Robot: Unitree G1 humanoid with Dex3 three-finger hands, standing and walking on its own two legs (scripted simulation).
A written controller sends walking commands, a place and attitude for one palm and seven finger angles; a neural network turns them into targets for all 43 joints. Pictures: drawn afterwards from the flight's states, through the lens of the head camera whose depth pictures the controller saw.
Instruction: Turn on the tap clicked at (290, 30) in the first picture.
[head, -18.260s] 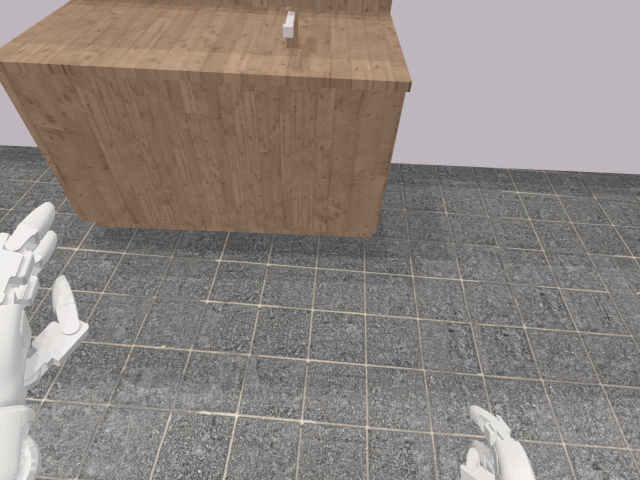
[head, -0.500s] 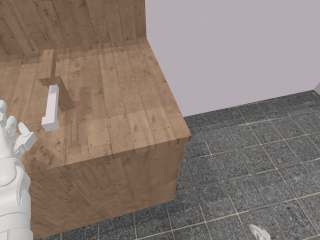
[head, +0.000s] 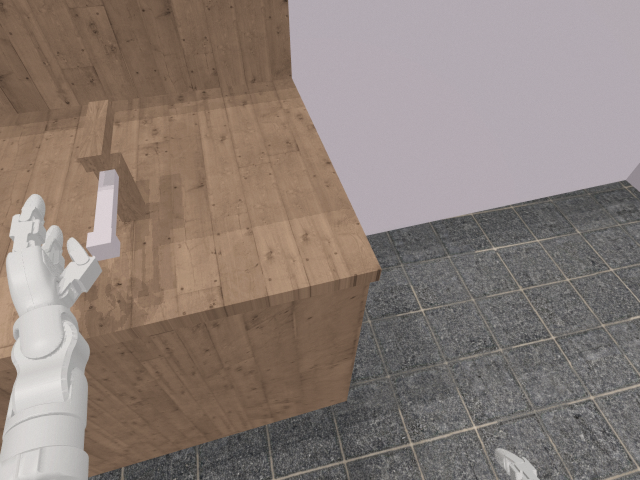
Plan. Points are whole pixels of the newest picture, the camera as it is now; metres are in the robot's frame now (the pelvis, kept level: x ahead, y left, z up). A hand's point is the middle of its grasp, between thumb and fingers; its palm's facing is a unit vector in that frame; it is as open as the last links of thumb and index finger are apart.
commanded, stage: push the lever round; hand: left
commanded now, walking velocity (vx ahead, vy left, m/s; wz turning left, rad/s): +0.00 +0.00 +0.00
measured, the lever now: (103, 244) +0.37 +0.29 +0.10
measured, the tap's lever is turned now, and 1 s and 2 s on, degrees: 1 23 53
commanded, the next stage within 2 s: none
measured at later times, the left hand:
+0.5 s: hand (122, 262) +0.35 +0.26 +0.09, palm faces +0.56 -0.83 -0.07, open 7.8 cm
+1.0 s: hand (152, 248) +0.37 +0.23 +0.09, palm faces +0.66 -0.75 -0.08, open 7.8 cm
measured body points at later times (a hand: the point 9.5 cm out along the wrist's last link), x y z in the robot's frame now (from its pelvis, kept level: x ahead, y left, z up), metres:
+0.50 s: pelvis +0.00 -0.01 +0.00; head +0.02 -0.02 +0.45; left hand +0.31 +0.30 +0.10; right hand +0.13 -0.26 -0.11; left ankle -0.01 +0.08 -0.72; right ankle +0.00 -0.08 -0.72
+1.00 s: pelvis +0.00 -0.02 +0.00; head +0.02 -0.03 +0.45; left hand +0.33 +0.27 +0.10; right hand +0.13 -0.27 -0.12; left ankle -0.01 +0.08 -0.72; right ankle +0.00 -0.08 -0.72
